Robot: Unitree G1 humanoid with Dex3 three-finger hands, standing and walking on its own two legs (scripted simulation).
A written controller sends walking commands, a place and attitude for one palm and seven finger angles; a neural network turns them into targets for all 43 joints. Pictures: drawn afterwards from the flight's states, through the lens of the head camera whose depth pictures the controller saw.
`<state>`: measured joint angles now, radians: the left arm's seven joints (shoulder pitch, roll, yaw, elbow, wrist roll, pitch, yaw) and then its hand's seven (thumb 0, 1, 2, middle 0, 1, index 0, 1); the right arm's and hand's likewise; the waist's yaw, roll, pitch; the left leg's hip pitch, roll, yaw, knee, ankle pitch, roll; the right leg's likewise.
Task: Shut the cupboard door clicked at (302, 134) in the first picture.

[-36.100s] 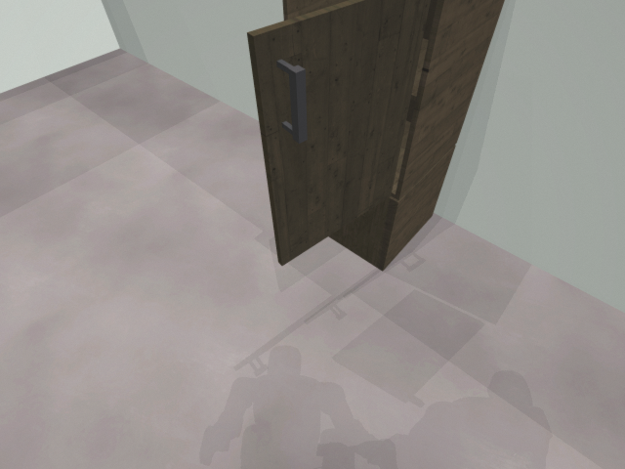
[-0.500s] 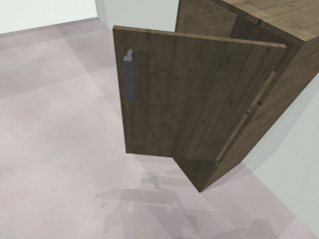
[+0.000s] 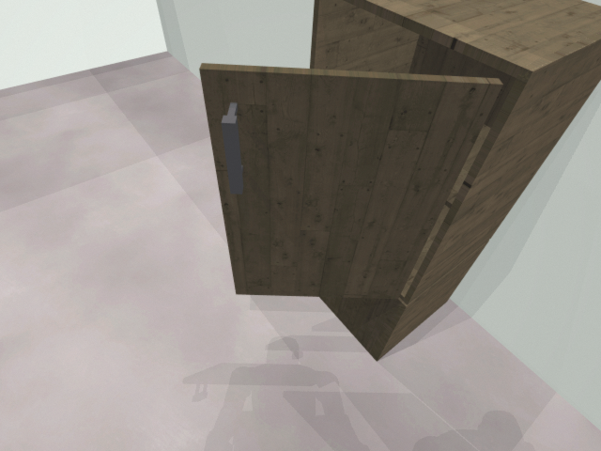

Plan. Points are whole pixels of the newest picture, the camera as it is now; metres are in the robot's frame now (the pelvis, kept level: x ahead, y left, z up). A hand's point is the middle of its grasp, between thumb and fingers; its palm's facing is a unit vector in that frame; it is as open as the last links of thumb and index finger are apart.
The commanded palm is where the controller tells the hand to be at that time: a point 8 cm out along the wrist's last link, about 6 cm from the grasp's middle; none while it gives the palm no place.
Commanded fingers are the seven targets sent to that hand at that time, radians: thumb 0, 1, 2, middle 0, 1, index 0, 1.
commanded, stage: look again from close up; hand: left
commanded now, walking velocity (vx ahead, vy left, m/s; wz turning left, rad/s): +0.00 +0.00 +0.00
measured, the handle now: (235, 150) +0.51 +0.14 +0.13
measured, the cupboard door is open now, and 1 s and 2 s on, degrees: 52 52 52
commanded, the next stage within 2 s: shuffle to correct the standing spot in 0.54 s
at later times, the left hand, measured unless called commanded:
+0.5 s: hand out of the picture +0.01 +0.17 -0.17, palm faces +0.01 -0.97 -0.26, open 7.4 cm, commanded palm none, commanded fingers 0.00 0.90 0.90 -0.20 -0.30 -0.20 -0.30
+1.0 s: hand out of the picture +0.04 +0.13 -0.19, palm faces +0.02 -0.98 -0.19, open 7.4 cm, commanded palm none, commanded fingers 0.00 0.90 0.90 -0.20 -0.30 -0.20 -0.30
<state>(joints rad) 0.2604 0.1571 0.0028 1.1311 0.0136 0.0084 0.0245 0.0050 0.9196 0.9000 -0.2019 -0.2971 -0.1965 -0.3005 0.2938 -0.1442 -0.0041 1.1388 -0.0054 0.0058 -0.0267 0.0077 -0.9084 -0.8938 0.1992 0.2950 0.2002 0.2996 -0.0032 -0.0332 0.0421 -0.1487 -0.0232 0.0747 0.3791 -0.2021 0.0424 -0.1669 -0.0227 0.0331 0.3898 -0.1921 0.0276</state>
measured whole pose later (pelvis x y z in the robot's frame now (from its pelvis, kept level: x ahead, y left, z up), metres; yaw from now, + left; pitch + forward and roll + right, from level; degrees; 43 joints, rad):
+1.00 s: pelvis +0.05 -0.05 -0.01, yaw +0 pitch +1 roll +1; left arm 0.30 0.16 0.02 1.09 0.02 -0.01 0.00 0.00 0.91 0.90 -0.20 -0.30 -0.20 -0.30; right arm 0.31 -0.15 0.00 1.09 -0.02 -0.02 -0.03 0.01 -0.91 -0.89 0.20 0.29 0.20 0.30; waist 0.00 0.00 0.03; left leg -0.20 0.04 0.04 0.55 -0.36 -0.03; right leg -0.23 0.04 0.00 0.59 -0.37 -0.05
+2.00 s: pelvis -0.05 +0.01 -0.01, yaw -1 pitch -3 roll -1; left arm 0.32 0.21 0.01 1.00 0.02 0.01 0.01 0.00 0.91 0.90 -0.20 -0.30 -0.20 -0.30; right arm 0.26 -0.24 -0.02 0.98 -0.02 0.02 -0.01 0.01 -0.90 -0.89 0.20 0.30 0.20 0.30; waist 0.00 0.05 0.05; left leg -0.32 -0.07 0.05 0.45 -0.20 0.09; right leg -0.28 0.02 0.04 0.53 -0.35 -0.04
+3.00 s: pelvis -0.18 +0.02 -0.01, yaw -1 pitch -1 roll -1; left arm 0.32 0.15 0.01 1.08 0.01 0.00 0.03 0.00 0.92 0.90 -0.20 -0.30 -0.20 -0.30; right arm 0.39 -0.16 -0.02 1.13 -0.02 0.01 -0.03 0.01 -0.91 -0.89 0.20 0.29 0.20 0.30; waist -0.03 0.00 0.02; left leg -0.29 0.01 0.05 0.55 -0.22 0.03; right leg -0.09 0.02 -0.03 0.48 -0.37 -0.02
